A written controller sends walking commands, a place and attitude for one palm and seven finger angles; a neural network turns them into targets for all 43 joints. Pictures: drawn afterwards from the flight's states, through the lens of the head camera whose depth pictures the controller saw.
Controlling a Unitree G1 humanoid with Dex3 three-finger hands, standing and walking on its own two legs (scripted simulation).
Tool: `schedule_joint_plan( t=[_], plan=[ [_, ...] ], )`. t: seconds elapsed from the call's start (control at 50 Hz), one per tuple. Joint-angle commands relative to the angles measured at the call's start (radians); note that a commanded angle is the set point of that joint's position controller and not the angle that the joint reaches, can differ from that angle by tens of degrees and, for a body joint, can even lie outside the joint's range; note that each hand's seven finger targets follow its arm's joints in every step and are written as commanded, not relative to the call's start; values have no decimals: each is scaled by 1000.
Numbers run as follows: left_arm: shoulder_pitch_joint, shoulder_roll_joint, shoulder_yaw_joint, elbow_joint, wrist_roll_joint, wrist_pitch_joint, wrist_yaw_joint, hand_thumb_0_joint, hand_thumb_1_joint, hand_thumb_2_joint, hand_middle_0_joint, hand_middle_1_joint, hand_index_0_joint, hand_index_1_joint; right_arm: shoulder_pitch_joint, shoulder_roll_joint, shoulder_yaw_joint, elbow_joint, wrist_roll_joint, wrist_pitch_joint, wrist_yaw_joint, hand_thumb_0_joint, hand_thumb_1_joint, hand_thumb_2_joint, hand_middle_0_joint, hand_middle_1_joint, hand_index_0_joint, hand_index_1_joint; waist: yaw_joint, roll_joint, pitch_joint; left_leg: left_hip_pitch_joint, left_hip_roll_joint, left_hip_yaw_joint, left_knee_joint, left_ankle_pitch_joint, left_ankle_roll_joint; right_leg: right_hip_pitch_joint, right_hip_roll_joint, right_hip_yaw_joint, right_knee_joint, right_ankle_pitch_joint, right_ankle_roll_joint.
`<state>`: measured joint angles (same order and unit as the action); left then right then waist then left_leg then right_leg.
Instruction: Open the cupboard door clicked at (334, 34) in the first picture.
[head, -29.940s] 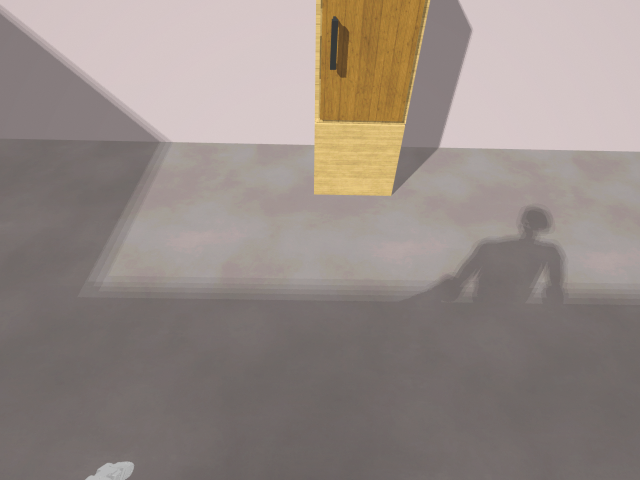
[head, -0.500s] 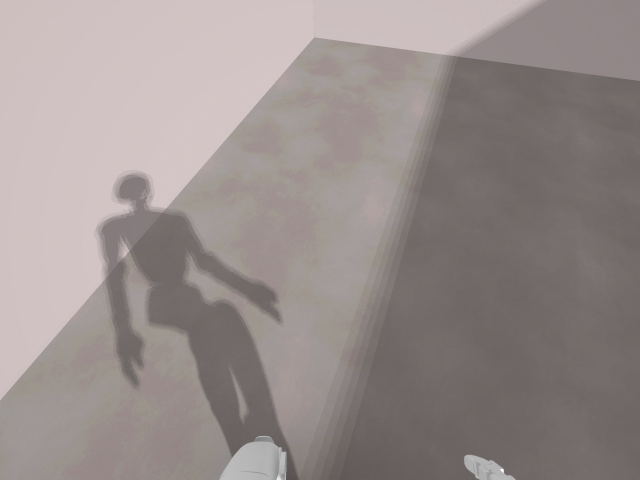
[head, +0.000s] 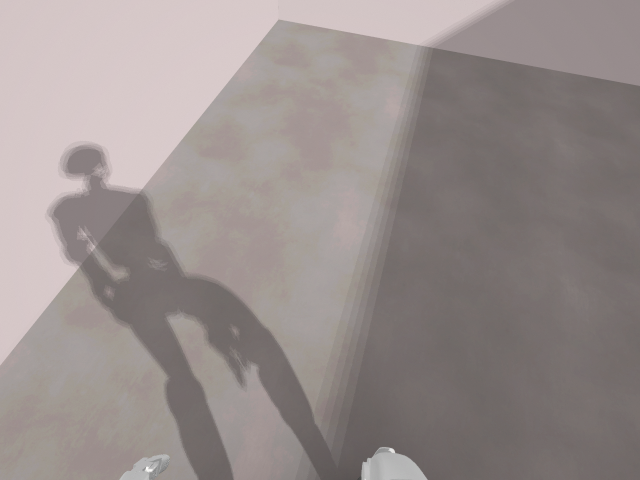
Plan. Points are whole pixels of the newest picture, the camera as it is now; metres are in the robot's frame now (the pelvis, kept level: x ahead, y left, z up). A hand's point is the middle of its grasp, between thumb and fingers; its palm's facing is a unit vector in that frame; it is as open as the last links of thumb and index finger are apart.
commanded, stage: turn to face it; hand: left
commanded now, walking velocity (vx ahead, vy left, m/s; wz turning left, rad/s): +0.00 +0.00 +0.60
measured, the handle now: out of the picture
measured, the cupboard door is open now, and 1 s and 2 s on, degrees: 54 54 54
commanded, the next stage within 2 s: none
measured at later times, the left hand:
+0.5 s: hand out of the picture +0.09 +0.20 -0.19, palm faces +0.35 -0.91 -0.21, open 7.2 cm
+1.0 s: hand out of the picture +0.05 +0.13 -0.15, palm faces +0.56 -0.78 -0.29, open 7.4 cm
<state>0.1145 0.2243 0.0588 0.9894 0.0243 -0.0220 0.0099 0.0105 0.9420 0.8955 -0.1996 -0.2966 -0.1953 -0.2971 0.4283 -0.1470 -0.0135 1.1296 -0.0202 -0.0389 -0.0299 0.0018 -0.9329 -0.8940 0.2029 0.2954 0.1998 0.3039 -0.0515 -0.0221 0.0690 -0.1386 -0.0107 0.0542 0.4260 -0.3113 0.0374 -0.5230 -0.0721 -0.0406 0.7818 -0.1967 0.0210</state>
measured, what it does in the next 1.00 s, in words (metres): walks ahead, turning left: right foot, then left foot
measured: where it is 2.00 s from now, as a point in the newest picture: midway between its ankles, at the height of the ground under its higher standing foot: outside the picture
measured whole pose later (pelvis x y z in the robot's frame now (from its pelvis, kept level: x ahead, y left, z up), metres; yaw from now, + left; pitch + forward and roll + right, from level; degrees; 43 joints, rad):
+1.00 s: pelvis +0.12 -0.07 +0.00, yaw +37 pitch +1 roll +3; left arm 0.22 0.19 0.03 0.89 0.03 0.01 0.02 0.00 0.91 0.90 -0.20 -0.30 -0.20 -0.30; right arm 0.14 -0.25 -0.08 0.92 -0.01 0.09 0.03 0.01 -0.91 -0.89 0.20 0.30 0.20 0.30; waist -0.02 0.01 0.10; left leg -0.50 0.02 0.04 1.05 -0.45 -0.07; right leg -0.24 -0.12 -0.14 0.54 -0.32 0.00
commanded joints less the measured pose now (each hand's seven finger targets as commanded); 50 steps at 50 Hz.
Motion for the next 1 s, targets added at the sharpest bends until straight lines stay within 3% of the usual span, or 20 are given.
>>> schedule_joint_plan(
  t=[0.0, 0.04, 0.06, 0.08, 0.14, 0.2, 0.36, 0.42, 0.44, 0.46, 0.48, 0.5, 0.54, 0.58, 0.7, 0.76, 0.8, 0.84, 0.88, 0.98],
  plan=[
    [38, 25, 0, -60, -12, -1, -7, 0, 900, 900, -200, -300, -200, -300, 5, -165, -38, -72, 1, 4, -12, 0, -900, -900, 200, 300, 200, 300, 50, 183, -59, -68, 214, -182, 25, 790, 68, 221, 51, -39, -158, 4, 4],
    [135, 95, 18, -45, -11, -16, -1, 0, 900, 900, -200, -300, -200, -300, -14, -155, -42, -92, 15, 9, -7, 0, -900, -900, 200, 300, 200, 300, 103, 65, -133, -231, 157, -159, 188, 557, 0, 534, -48, 41, -285, 382, -21],
    [243, 183, 39, -17, -5, -26, 14, 0, 900, 900, -200, -300, -200, -300, 3, -108, -42, -109, 24, 3, -1, 0, -900, -900, 200, 300, 200, 300, 144, -151, -249, -415, 30, -47, 437, 111, -63, 775, -307, 245, -260, 823, -128],
    [299, 215, 38, -12, -11, -21, 20, 0, 900, 900, -200, -300, -200, -300, 23, -123, -48, -124, 29, 14, -8, 0, -900, -900, 200, 300, 200, 300, 145, -224, -341, -422, -4, -13, 713, -401, -89, 778, -497, 319, -304, 989, -250],
    [117, 116, 18, -72, -15, 3, 39, 0, 900, 900, -200, -300, -200, -300, -70, -95, -52, -135, 18, 57, 10, 0, -900, -900, 200, 300, 200, 300, 80, -148, -154, -446, 100, -69, 846, -253, -88, 482, -360, 138, -383, 634, -206],
    [39, 94, 13, -106, -7, -2, 32, 0, 900, 900, -200, -300, -200, -300, -71, -69, -47, -149, 8, 84, 32, 0, -900, -900, 200, 300, 200, 300, 20, -138, -96, -379, 107, -19, 759, -143, -103, 321, -286, -37, -426, 487, -144],
    [75, 130, 48, -115, 10, 2, 21, 0, 900, 900, -200, -300, -200, -300, -238, -89, -58, -253, 5, 79, 54, 0, -900, -900, 200, 300, 200, 300, 52, -145, -68, -295, 86, 62, 373, -96, -92, 335, -311, -102, -365, 344, -135],
    [72, 148, 52, -128, -2, 10, 10, 0, 900, 900, -200, -300, -200, -300, -178, -154, -71, -262, -2, 69, 53, 0, -900, -900, 200, 300, 200, 300, 5, -44, -133, -85, 54, 76, 123, 98, -75, 294, -276, -166, -170, 285, -67],
    [75, 114, 45, -146, -6, 17, 6, 0, 900, 900, -200, -300, -200, -300, -115, -238, -94, -257, -8, 61, 51, 0, -900, -900, 200, 300, 200, 300, -29, 167, -187, 65, 186, -122, 17, 282, -13, 144, -195, -188, 28, 56, -6],
    [20, 57, 25, -199, -13, 23, 2, 0, 900, 900, -200, -300, -200, -300, -53, -358, -120, -259, -12, 56, 40, 0, -900, -900, 200, 300, 200, 300, -74, 434, -183, 116, 454, -495, -65, 660, 152, -99, -46, -156, 284, -505, 71],
    [-34, 98, 24, -226, -2, 35, 5, 0, 900, 900, -200, -300, -200, -300, -29, -374, -117, -243, -10, 61, 30, 0, -900, -900, 200, 300, 200, 300, -76, 269, -202, 103, 502, -498, -57, 625, 221, -124, -42, -1, 409, -483, 51],
    [-33, 99, 30, -231, -2, 36, 1, 0, 900, 900, -200, -300, -200, -300, -91, -372, -114, -269, -12, 57, 25, 0, -900, -900, 200, 300, 200, 300, -42, 201, -170, 23, 460, -447, -83, 422, 211, -117, -51, 25, 434, -407, 45],
    [8, 107, 39, -184, 2, 41, -4, 0, 900, 900, -200, -300, -200, -300, -236, -315, -98, -311, -10, 51, 16, 0, -900, -900, 200, 300, 200, 300, 14, 264, -142, -59, 330, -338, -80, 300, 132, -104, -45, 49, 434, -272, 54],
    [56, 108, 37, -163, 0, 47, -10, 0, 900, 900, -200, -300, -200, -300, -275, -296, -86, -322, -8, 48, 16, 0, -900, -900, 200, 300, 200, 300, 42, 213, -131, -75, 267, -273, -79, 310, 100, -53, -26, 36, 366, -220, 61],
    [65, 99, 23, -173, -12, 43, -6, 0, 900, 900, -200, -300, -200, -300, -266, -319, -98, -313, -9, 60, 25, 0, -900, -900, 200, 300, 200, 300, 32, 188, -146, -90, 239, -300, -49, 305, 104, 122, 33, -3, 14, -260, 56],
    [200, 132, 34, -140, -13, 29, -2, 0, 900, 900, -200, -300, -200, -300, -341, -298, -103, -335, 4, 73, 27, 0, -900, -900, 200, 300, 200, 300, 101, 121, -147, -274, 159, -283, 61, 162, 42, 394, 39, -16, -311, -72, 47],
    [221, 292, 61, -148, 10, 18, 15, 0, 900, 900, -200, -300, -200, -300, -368, -187, -86, -377, 13, 72, 38, 0, -900, -900, 200, 300, 200, 300, 133, -374, -106, -515, -57, -56, 538, -310, -86, 442, -412, 456, -563, -4, -129],
    [120, 213, 44, -177, 4, 13, 27, 0, 900, 900, -200, -300, -200, -300, -324, -221, -99, -351, 9, 85, 48, 0, -900, -900, 200, 300, 200, 300, 66, -205, -86, -460, 28, -125, 775, -230, -70, 304, -380, 295, -512, 41, -177],
    [54, 172, 28, -189, 0, 17, 23, 0, 900, 900, -200, -300, -200, -300, -324, -198, -90, -310, 5, 98, 57, 0, -900, -900, 200, 300, 200, 300, 35, -219, -50, -456, 55, -72, 803, -154, -97, 309, -272, 127, -447, 199, -140],
    [156, 183, 38, -155, 5, 11, 23, 0, 900, 900, -200, -300, -200, -300, -384, -139, -65, -312, 13, 86, 66, 0, -900, -900, 200, 300, 200, 300, 92, -183, -102, -383, 32, 37, 443, -140, -113, 503, -252, -13, -349, 514, -117]
  ],
)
